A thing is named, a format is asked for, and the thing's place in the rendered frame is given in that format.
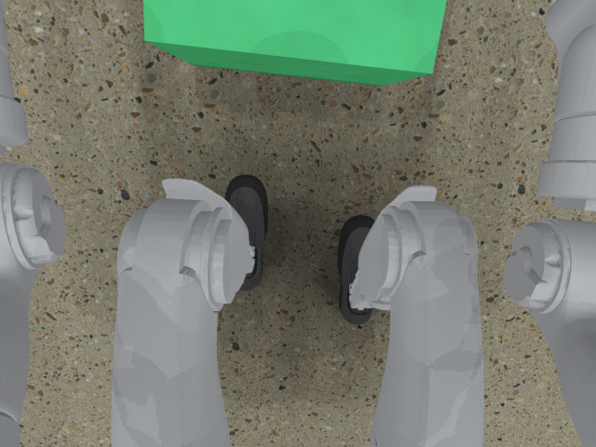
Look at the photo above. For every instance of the right robot forearm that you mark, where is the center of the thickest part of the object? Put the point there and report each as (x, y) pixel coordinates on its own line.
(570, 174)

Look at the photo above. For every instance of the robot left upper arm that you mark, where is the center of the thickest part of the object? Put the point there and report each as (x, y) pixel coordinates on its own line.
(32, 232)

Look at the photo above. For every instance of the left robot forearm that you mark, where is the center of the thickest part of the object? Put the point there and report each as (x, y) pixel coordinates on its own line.
(13, 127)

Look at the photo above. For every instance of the robot right upper arm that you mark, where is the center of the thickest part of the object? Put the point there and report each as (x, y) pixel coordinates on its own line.
(551, 270)

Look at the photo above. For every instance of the robot foot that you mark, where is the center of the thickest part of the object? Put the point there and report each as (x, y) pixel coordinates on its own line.
(247, 195)
(351, 240)

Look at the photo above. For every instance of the robot right foot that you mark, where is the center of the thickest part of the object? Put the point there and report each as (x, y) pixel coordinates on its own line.
(351, 240)

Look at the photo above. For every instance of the carton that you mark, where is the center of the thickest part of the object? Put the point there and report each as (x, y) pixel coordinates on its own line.
(368, 42)

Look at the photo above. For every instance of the robot left foot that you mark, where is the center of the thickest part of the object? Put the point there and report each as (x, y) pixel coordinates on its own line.
(247, 195)

